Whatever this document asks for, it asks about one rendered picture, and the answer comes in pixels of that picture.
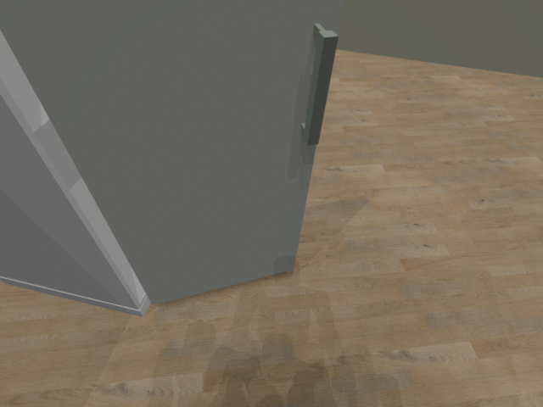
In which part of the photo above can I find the fridge door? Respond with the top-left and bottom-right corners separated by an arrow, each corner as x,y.
0,0 -> 343,305

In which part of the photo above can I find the handle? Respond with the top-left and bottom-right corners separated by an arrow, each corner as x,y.
301,24 -> 339,146

